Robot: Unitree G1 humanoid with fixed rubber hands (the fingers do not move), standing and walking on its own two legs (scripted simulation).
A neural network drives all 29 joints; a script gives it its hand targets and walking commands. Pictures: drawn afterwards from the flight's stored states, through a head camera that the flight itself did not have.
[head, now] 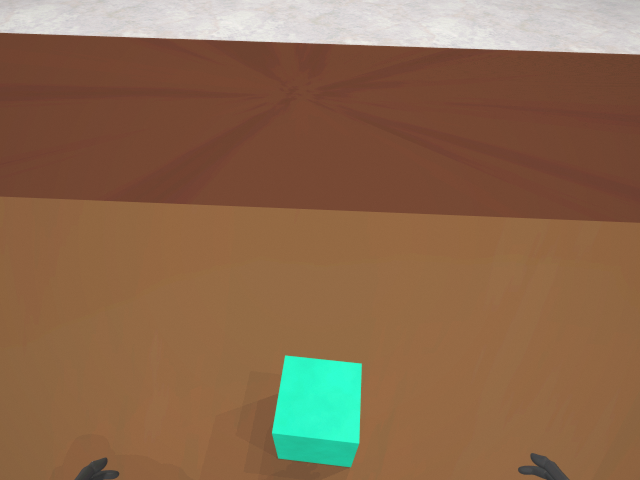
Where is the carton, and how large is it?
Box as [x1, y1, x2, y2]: [272, 356, 361, 466]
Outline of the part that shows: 285,356 272,430 272,435 278,458 350,466 358,445 361,364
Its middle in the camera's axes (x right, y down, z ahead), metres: +0.00 +0.47 +1.09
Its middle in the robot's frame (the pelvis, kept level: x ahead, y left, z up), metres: +0.41 -0.01 -0.66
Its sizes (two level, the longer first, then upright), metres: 0.210 0.200 0.250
